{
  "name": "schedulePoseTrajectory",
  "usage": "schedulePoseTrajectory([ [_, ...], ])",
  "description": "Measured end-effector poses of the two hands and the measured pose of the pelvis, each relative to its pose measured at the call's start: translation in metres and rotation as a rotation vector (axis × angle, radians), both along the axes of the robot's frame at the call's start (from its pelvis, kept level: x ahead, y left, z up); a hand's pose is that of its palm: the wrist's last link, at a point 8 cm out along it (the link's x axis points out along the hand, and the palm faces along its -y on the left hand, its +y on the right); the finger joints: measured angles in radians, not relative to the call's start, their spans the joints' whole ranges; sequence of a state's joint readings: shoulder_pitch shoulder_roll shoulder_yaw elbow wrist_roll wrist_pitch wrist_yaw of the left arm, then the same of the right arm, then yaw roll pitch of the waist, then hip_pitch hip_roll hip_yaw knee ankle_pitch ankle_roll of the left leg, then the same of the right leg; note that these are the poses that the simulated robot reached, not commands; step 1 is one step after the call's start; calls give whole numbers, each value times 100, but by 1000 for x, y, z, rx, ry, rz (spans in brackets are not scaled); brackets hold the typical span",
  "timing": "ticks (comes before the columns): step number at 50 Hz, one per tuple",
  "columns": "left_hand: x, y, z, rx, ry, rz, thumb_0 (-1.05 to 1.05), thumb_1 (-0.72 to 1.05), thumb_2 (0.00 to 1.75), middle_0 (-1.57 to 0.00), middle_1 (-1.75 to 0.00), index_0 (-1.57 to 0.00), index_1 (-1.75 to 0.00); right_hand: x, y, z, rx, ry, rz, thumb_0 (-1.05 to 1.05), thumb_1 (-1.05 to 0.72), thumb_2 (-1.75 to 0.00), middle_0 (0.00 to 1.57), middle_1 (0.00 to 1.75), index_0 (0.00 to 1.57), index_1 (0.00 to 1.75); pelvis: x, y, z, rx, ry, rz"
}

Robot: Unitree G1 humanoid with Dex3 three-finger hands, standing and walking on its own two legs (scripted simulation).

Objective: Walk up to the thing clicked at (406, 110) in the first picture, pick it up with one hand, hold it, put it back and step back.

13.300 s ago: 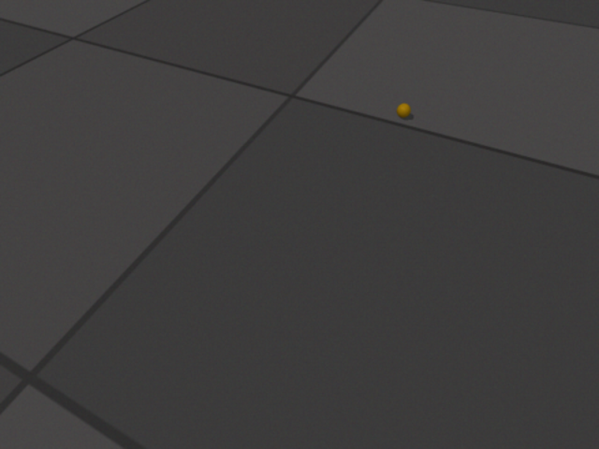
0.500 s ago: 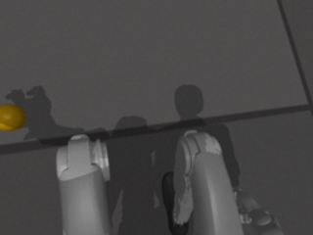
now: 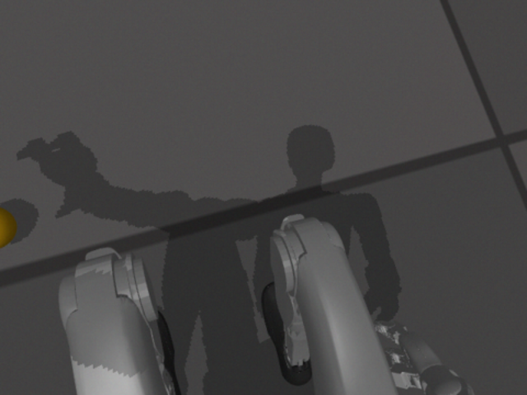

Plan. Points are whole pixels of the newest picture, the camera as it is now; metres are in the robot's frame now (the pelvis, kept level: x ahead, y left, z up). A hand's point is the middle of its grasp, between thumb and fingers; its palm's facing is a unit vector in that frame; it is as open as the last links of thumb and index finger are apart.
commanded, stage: approach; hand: left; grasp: from above
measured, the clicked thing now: out of the picture +0.39 +0.41 -0.28
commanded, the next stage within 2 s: close in in 0.56 s
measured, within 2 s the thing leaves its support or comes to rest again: neither
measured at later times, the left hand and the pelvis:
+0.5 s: hand out of the picture +0.37 +0.40 -0.15, palm faces -0.35 -0.12 -0.93, open 14.2 cm; pelvis +0.00 +0.01 +0.00, yaw +0 degrees
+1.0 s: hand out of the picture +0.38 +0.40 -0.21, palm faces -0.51 -0.21 -0.84, open 13.9 cm; pelvis +0.00 +0.01 -0.01, yaw -2 degrees
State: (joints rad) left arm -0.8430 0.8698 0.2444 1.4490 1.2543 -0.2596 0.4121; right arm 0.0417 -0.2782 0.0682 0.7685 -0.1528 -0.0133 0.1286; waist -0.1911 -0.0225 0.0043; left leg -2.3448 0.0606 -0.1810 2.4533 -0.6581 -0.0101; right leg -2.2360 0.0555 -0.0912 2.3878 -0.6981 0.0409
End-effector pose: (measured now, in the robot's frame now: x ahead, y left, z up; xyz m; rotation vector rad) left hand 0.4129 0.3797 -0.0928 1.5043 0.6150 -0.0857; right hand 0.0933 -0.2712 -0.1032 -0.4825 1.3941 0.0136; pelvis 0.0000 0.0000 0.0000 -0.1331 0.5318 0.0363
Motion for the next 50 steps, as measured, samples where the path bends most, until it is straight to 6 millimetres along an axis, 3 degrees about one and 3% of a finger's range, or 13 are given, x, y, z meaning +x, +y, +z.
schedulePoseTrajectory([
  [6, -30, 36, -7, -35, 91, 68, 0, -44, 91, -7, -108, -12, -102, -12, 0, -1, -13, 80, 28, 0, -89, -88, 20, 29, 20, 30, -1, 1, -2, -6, -20, 7],
  [12, -61, 58, -11, -107, 104, -2, 0, -45, 91, -7, -108, -12, -102, -1, 3, 1, -48, 127, 95, 0, -89, -89, 20, 29, 20, 30, 0, 5, -4, -27, -37, 13],
  [19, -62, 49, 3, -137, -38, -145, 0, -49, 93, -7, -104, -10, -100, 47, 13, 8, -68, 21, 136, 0, -89, -89, 20, 29, 20, 30, 2, 12, -4, -44, -52, 19],
  [23, -50, 32, 0, -119, -71, -181, -1, -52, 95, -7, -101, -8, -99, 72, 22, 14, -59, -78, 150, 0, -89, -88, 20, 29, 20, 30, -1, 13, -3, -45, -46, 17],
  [27, -32, 18, 2, -92, -122, -173, 0, -52, 97, -7, -101, -8, -99, 79, 27, 19, -47, -140, 153, 0, -89, -88, 20, 29, 20, 30, -3, 12, -2, -41, -40, 17],
  [30, -20, 17, 5, -68, -135, -118, 0, -51, 97, -7, -101, -9, -100, 73, 25, 19, -40, -152, 142, 0, -89, -88, 20, 29, 20, 30, -4, 11, -2, -36, -35, 16],
  [34, -12, 22, 2, -23, -69, -48, 0, -49, 97, -7, -104, -9, -101, 51, 18, 14, -36, -129, 109, 0, -89, -88, 20, 29, 20, 30, -5, 9, -5, -32, -29, 12],
  [44, -25, 36, -34, -58, 112, 3, 0, -46, 92, -6, -108, -11, -103, -23, 8, 3, -39, 117, 67, 0, -89, -89, 20, 29, 20, 30, -3, 6, -10, -28, -37, 5],
  [50, -27, 28, -58, -161, 88, -62, 0, -47, 92, -6, -107, -10, -103, -34, 6, 8, -73, 208, 104, 0, -89, -89, 20, 29, 20, 30, 0, 6, -14, -45, -62, -6],
])
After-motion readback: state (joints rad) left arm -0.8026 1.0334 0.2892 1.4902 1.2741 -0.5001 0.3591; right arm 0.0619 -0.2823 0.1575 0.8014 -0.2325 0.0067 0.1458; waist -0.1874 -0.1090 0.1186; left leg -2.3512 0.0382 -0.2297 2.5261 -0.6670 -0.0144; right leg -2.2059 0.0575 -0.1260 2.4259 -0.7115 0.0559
